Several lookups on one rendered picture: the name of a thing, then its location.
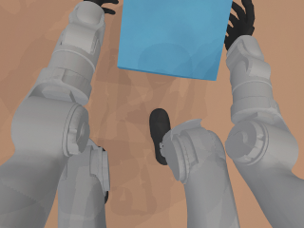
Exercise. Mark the right robot hand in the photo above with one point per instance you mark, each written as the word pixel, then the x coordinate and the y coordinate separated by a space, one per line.
pixel 243 24

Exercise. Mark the left robot thigh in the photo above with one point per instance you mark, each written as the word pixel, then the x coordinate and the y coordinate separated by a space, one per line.
pixel 81 196

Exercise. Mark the left robot hand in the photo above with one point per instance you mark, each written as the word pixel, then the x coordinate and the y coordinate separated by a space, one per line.
pixel 106 10

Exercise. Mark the robot right forearm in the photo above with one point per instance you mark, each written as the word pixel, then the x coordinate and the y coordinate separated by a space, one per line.
pixel 251 84

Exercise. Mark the left robot upper arm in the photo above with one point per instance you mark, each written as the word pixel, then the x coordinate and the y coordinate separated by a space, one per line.
pixel 46 133

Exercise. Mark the right robot foot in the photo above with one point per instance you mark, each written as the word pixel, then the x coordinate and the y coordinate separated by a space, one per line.
pixel 159 125

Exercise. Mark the robot left forearm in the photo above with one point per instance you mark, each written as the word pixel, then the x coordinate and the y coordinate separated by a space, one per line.
pixel 74 59

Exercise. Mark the carton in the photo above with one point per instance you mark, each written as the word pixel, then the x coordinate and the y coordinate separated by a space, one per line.
pixel 178 38

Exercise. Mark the right robot upper arm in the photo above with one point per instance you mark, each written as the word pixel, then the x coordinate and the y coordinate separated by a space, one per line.
pixel 264 156

